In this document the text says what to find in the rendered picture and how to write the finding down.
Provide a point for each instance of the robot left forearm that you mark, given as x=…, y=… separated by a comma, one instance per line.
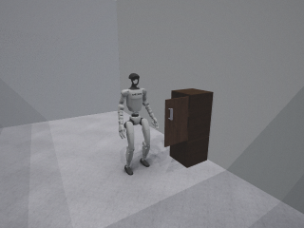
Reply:
x=150, y=112

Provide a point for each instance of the cupboard door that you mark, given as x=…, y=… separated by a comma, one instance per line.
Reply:
x=175, y=131

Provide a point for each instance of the right robot hand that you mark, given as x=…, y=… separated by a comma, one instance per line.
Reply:
x=121, y=131

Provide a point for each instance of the robot left upper arm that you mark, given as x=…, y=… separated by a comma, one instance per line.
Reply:
x=144, y=97

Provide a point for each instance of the left robot hand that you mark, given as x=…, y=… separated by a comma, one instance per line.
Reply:
x=155, y=122

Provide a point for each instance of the robot left thigh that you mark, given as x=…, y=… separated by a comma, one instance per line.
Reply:
x=146, y=132

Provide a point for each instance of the robot right shin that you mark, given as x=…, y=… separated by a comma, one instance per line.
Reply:
x=129, y=156

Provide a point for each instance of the handle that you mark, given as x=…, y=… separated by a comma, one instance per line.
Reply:
x=171, y=114

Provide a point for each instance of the robot right upper arm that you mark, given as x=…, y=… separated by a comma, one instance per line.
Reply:
x=123, y=93

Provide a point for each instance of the robot right forearm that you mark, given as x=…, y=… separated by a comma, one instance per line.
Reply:
x=120, y=115

